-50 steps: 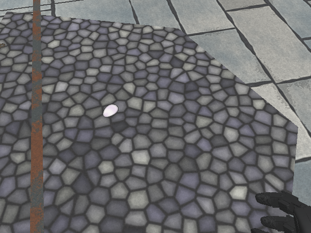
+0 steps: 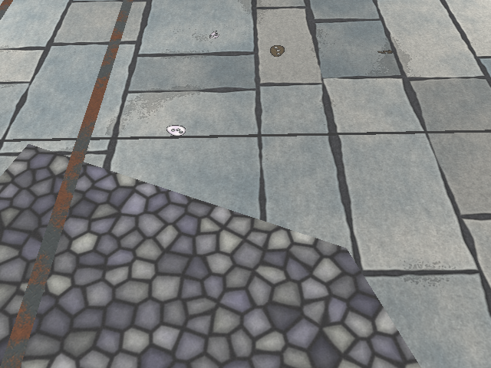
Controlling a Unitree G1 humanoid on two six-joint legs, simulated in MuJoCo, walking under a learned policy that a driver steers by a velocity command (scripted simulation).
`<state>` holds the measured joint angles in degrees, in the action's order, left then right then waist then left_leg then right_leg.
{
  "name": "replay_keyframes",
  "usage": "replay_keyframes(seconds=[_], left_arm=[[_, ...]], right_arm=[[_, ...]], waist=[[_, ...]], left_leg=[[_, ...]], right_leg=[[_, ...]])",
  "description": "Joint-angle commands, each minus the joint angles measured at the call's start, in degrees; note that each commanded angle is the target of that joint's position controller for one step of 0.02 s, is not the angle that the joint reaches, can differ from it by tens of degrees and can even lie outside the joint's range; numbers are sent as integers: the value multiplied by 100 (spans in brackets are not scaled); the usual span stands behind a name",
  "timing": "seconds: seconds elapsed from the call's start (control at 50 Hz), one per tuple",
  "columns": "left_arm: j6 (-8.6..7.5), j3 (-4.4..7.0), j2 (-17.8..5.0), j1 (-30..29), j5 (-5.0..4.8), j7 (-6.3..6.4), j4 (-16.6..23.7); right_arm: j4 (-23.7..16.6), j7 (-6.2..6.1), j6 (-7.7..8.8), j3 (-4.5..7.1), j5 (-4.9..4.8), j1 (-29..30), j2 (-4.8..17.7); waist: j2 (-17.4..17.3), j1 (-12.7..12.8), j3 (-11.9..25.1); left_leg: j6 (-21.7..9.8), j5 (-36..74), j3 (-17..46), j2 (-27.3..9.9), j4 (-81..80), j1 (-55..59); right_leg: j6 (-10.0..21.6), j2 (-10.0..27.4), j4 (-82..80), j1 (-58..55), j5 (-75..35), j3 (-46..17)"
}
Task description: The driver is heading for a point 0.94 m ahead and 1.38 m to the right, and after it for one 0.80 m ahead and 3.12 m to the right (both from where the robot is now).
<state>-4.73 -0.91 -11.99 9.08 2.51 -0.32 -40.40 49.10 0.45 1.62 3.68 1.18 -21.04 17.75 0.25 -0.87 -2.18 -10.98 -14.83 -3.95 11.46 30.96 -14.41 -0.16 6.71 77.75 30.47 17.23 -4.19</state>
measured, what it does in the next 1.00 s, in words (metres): walks ahead, turning right: right foot, then left foot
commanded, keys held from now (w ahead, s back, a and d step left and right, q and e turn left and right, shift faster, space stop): w+e+shift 1.00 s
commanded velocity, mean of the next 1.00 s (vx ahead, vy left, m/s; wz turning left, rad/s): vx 1.00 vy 0.00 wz -0.72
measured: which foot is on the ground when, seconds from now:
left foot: down 0.00-0.30, up 0.32-0.70, down 0.72-1.00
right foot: up 0.00-0.28, down 0.30-0.72, up 0.74-1.00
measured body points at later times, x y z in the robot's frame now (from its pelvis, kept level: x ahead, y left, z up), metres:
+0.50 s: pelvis +0.48 -0.10 +0.01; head +0.49 -0.10 +0.46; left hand +0.51 +0.18 -0.12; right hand +0.63 -0.38 -0.05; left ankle +0.58 +0.06 -0.63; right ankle +0.45 -0.11 -0.72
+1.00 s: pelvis +0.92 -0.25 +0.01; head +0.93 -0.26 +0.46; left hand +1.28 -0.24 -0.04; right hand +0.67 -0.43 -0.10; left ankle +0.92 -0.07 -0.72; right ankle +0.92 -0.39 -0.64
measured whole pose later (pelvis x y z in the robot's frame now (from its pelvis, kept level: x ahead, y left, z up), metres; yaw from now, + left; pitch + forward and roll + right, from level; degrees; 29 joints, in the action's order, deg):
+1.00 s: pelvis +0.92 -0.25 +0.01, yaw -46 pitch +2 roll +3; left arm 0.3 3.1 -20.9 1.2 1.9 -4.3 -35.3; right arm 50.1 -0.2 5.7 3.7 1.5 -27.9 20.0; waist 3.2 -3.6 0.0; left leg 2.1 -19.9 -11.8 -0.5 17.1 1.3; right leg 5.7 3.5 65.4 45.3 7.5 1.7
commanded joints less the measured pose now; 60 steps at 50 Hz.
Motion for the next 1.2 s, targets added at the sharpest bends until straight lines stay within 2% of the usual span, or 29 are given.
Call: replay_keyframes(seconds=[0.02,0.08,0.16,0.24,0.28,0.3,0.32,0.34,0.36,0.4,0.46,0.52,0.6,0.64,0.68,0.7,0.72,0.74,0.76,0.78,0.82,0.9,1.02,1.06,1.1,1.14,1.16,1.18,1.2], left_arm=[[253,153,-679,394,-68,-106,136],[244,143,-616,-372,-215,-172,235],[104,101,-489,-1017,-273,-285,352],[159,254,-938,-160,-163,-264,12],[206,515,-1484,2122,-207,-201,-695],[243,684,-1672,3276,-218,-126,-967],[351,760,-1854,2891,-225,-78,-1086],[332,794,-2076,2257,-127,-71,-816],[335,755,-1572,1912,-129,-31,-587],[286,640,-1176,1598,-157,3,-714],[59,592,-1253,1394,-215,2,-647],[-22,666,-1367,1470,-252,-22,-594],[5,779,-1506,1978,-336,-74,-685],[35,816,-1553,1927,-304,-14,-662],[15,864,-1779,1716,-264,15,-591],[-12,902,-1981,1401,-242,-9,-515],[-90,842,-1750,1066,-206,-26,-379],[-139,583,-713,1150,-277,6,-146],[-77,457,-785,1663,-459,1,168],[55,508,-1215,1085,-265,52,-76],[172,539,-1204,443,-112,-102,-22],[454,358,-646,-147,-41,-330,497],[483,212,-739,-1232,-60,-549,1074],[457,198,-747,-1393,-66,-577,1058],[426,267,-926,-910,-75,-508,883],[387,490,-1328,929,-82,-370,359],[374,681,-1591,1932,-103,-232,-41],[457,865,-2057,1486,-268,-79,-58],[558,941,-2625,1217,-48,-81,296]], right_arm=[[-342,21,433,95,-22,24,567],[-238,115,544,86,-65,-288,513],[-86,29,663,8,-68,-629,490],[-98,-267,549,41,54,-359,844],[-336,-389,307,138,246,348,1089],[-447,-379,253,190,194,932,1205],[-837,-227,447,-84,228,1068,117],[-1245,-137,542,-248,-44,347,-15],[-1229,-106,649,-292,55,778,334],[-1320,-36,637,-320,205,1123,377],[-1443,16,239,-436,366,1138,262],[-1870,89,233,-534,212,2180,174],[-2071,80,276,-556,77,2791,110],[-2138,48,317,-527,70,2837,191],[-1914,-55,362,-350,57,2026,584],[-1671,-132,396,-224,23,1004,818],[-1392,-251,417,-47,91,-350,1172],[-1224,-333,416,87,329,-1152,1550],[-1258,-251,355,198,293,-529,1803],[-1434,-213,311,96,259,165,996],[-1208,-170,297,-35,238,343,446],[-535,-52,481,-106,10,-139,136],[-328,-42,608,-34,25,64,504],[-251,-77,585,11,32,-214,739],[-271,-162,461,96,28,-390,1097],[-439,-207,264,185,61,-31,1397],[-539,-172,203,186,105,117,1320],[-738,-62,201,55,180,168,647],[-1482,-58,310,-11,30,-70,631]], waist=[[275,291,-352],[196,-104,-490],[-92,-362,-460],[-778,288,149],[-721,1451,1041],[-296,2207,1195],[1631,1286,875],[1609,633,1995],[193,794,1462],[-739,183,180],[-515,-205,-339],[-124,143,-574],[214,731,-165],[295,717,-35],[284,299,624],[302,-335,1181],[183,-997,1872],[-1248,-951,2521],[-2629,-335,3096],[-1230,-411,1939],[-167,-344,774],[-559,7,138],[-275,187,-558],[-249,156,-519],[-580,484,-68],[-736,1414,844],[-405,1741,1232],[1055,1116,818],[1384,675,1950]], left_leg=[[-377,727,1846,-1795,-2406,-417],[312,2341,620,-1286,-2584,280],[728,4258,-107,-1538,-2940,1184],[1137,8223,-528,-2001,-1470,2458],[1125,8624,-515,-2096,1301,2112],[1094,6645,-698,-1549,4104,1080],[1233,-1088,-217,-408,6384,-1994],[1288,-1505,995,-503,7125,-3494],[1103,-826,1229,-903,6433,-3656],[1052,-418,1085,-1376,5068,-3034],[1314,-475,768,-1712,3806,-2201],[1481,870,408,-1732,1976,-1680],[1349,2137,271,-1332,530,-1394],[1260,1979,380,-1207,-65,-1151],[1131,1339,432,-923,-278,106],[1051,1000,535,-1044,-280,1249],[903,-25,1037,-1707,79,2766],[685,-1640,2992,-3429,-227,4203],[80,-2612,5879,-4157,-1342,4369],[168,-3214,4965,-3663,-1526,3425],[377,-1147,2998,-3130,-1525,2044],[651,886,1215,-2852,-1861,1261],[921,2579,-859,-2311,-2584,626],[1030,4704,-1207,-2290,-2276,1005],[1096,7042,-1250,-2458,-1224,1594],[980,7678,-1064,-2724,1194,1206],[1007,5863,-1013,-2523,3071,135],[1175,-533,-989,-1344,5363,-1579],[1371,-1466,190,-920,6792,-3455]], right_leg=[[26,393,-863,541,-485,245],[311,134,-2258,847,-1792,574],[664,-377,-3979,383,-3084,1112],[917,-1133,-4258,-462,-2294,1484],[1160,-1411,-4263,-2364,-1603,1250],[1576,-1042,-4762,-3439,-1326,611],[1948,-215,-3999,-4876,-2326,-939],[3077,765,-5275,-5838,-353,-3806],[2818,829,-6237,-5138,855,-4225],[2233,375,-6617,-2956,542,-3273],[1999,-353,-6930,-1095,-15,-2224],[1812,-757,-7161,-486,-1127,-1716],[1391,-729,-6705,-1732,-3012,-1746],[1238,-639,-6302,-2295,-3527,-1837],[972,-647,-5151,-2571,-4862,-1861],[863,-750,-3987,-2314,-4840,-1798],[813,-927,-2460,-1489,-3889,-1604],[797,-1421,-574,21,792,-933],[735,-1396,498,1148,1119,-487],[754,-860,539,1555,384,-304],[633,-514,47,1388,-111,-92],[581,-83,-197,1652,-140,7],[708,-278,-2482,907,-1753,916],[941,-651,-3122,284,-1772,1413],[1122,-1071,-3301,-407,-1304,1614],[1402,-1359,-3419,-2418,-767,1335],[1570,-1347,-3892,-3983,-544,842],[1772,-486,-4239,-4485,-548,-693],[2991,676,-5261,-5970,-225,-3853]])
Keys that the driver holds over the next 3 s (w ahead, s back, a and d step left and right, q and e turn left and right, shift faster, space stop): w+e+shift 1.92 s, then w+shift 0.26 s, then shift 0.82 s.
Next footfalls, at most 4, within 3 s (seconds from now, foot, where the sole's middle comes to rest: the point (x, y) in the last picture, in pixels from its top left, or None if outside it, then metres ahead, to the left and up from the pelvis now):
0.30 right None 0.49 -0.12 -0.76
0.72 left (285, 227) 0.95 -0.10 -0.76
1.18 right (407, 186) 1.11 -0.53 -0.76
1.56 left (461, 121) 1.45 -0.83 -0.76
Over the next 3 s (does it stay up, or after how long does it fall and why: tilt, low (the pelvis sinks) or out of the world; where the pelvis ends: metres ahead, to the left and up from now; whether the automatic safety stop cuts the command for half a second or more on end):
stays up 1.15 -1.56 0.02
